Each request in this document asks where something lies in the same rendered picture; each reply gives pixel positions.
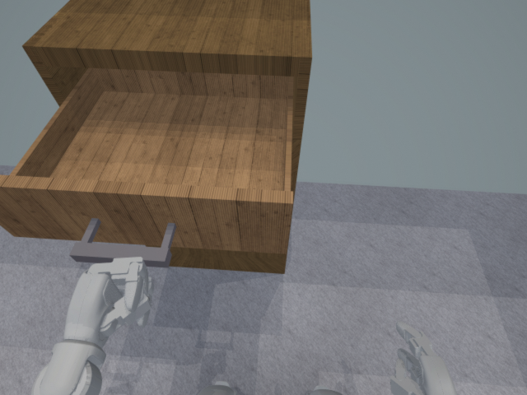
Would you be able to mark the left robot hand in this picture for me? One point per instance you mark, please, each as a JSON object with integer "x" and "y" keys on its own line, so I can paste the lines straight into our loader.
{"x": 123, "y": 284}

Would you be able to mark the cabinet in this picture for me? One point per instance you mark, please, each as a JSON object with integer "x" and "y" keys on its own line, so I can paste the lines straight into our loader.
{"x": 251, "y": 37}

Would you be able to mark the drawer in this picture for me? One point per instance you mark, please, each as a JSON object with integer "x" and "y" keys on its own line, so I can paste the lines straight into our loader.
{"x": 137, "y": 149}

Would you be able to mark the right robot hand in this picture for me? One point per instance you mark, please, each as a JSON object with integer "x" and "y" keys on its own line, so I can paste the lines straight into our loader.
{"x": 429, "y": 374}

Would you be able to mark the robot left forearm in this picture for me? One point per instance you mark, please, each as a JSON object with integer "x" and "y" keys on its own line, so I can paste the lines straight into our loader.
{"x": 73, "y": 370}

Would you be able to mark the handle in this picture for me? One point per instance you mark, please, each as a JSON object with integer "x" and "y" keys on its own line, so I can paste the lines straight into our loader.
{"x": 87, "y": 252}

